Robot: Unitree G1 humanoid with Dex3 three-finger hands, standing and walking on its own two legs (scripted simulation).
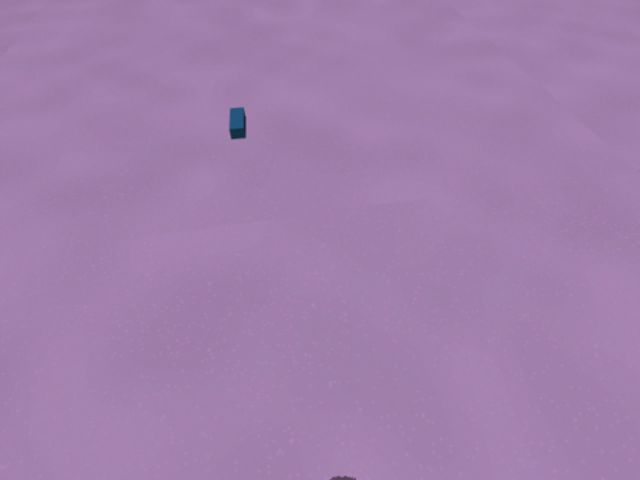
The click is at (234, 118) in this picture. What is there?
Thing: lying carton
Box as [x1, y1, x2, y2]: [229, 107, 245, 138]
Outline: 243,107 230,108 229,129 231,138 245,137
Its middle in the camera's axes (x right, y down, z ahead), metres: -0.46 -0.65 +2.21
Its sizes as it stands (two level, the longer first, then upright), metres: 0.214 0.077 0.063
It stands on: the floor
